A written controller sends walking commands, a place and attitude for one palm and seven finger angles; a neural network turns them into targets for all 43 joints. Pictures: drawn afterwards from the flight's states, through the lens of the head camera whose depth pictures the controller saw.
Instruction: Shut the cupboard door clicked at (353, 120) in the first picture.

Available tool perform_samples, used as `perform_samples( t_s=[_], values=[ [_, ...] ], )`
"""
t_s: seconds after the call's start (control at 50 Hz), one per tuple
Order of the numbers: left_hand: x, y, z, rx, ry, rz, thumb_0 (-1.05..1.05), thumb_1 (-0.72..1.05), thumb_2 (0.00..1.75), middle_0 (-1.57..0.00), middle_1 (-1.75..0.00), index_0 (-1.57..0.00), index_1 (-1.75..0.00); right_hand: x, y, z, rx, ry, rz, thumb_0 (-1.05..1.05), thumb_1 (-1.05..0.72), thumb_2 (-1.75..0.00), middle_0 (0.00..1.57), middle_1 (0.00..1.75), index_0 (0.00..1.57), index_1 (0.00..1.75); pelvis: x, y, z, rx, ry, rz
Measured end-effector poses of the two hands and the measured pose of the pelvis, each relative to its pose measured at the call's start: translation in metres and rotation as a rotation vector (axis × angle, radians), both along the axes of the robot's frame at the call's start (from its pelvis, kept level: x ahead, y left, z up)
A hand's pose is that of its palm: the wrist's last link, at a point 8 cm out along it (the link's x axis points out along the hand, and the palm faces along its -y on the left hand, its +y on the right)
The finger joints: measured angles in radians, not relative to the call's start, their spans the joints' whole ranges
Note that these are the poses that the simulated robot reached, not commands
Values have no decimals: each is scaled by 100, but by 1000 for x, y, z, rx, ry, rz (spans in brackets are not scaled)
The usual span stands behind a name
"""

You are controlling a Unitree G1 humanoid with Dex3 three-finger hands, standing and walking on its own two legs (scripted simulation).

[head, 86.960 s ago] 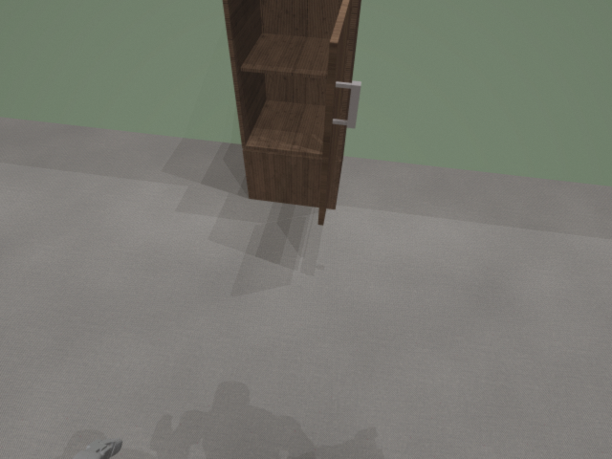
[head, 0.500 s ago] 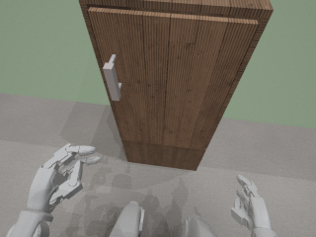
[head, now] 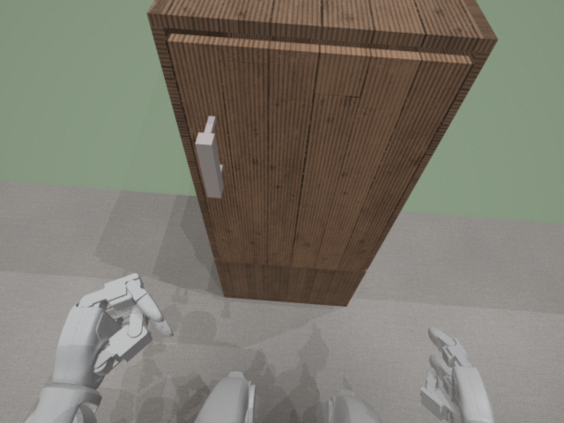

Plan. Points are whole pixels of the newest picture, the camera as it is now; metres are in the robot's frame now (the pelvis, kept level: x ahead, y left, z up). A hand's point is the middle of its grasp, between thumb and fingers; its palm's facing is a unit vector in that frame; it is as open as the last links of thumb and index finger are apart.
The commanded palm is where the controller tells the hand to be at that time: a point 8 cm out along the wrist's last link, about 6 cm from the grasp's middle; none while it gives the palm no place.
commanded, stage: raise the hand and make a fist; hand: left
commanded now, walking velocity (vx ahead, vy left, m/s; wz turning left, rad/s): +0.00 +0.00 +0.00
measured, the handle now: (213, 158) +0.48 +0.15 +0.07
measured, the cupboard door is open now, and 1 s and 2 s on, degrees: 0 0 0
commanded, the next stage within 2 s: bring the fist close to the handle in 0.80 s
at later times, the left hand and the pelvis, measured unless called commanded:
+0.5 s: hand (148, 315) +0.23 +0.18 +0.07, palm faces -0.02 -1.00 -0.04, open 3.1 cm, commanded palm +0.21 +0.23 +0.07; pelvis +0.01 -0.01 +0.01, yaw +0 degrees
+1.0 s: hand (164, 315) +0.23 +0.16 +0.07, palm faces -0.01 -1.00 -0.05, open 3.1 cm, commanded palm +0.23 +0.21 +0.07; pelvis +0.01 -0.03 +0.01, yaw +0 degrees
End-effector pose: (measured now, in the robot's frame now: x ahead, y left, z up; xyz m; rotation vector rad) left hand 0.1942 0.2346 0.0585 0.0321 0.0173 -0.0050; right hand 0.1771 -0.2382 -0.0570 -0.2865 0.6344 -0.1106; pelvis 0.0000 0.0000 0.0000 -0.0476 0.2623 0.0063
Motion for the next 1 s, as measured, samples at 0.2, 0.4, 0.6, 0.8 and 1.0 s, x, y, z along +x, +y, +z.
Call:
perform_samples(
  t_s=[0.2,0.4,0.6,0.8,1.0],
  values=[
    [3,6,9,13,11,7,1,90,90,-123,-142,-123,-141,25,28,14,46,-43,80,1,-90,-90,21,30,20,30,6,0,6,-9,-11,11],
    [13,3,14,16,8,-6,1,90,90,-129,-149,-129,-149,6,12,4,43,30,47,1,-90,-90,21,30,20,30,9,-7,8,-7,-17,10],
    [19,-8,14,9,10,-12,1,90,90,-130,-150,-130,-150,-13,-16,0,22,71,-16,1,-90,-90,21,30,20,30,10,-16,10,8,-16,1],
    [17,-18,13,13,-1,-10,1,90,90,-130,-150,-130,-150,-8,-23,-2,28,56,-19,1,-90,-90,21,30,20,30,9,-23,8,16,-16,-2],
    [18,-20,15,17,-16,-5,1,90,90,-130,-150,-131,-150,1,-16,-4,49,36,10,1,-90,-90,21,30,20,30,9,-25,7,17,-16,3]
  ],
)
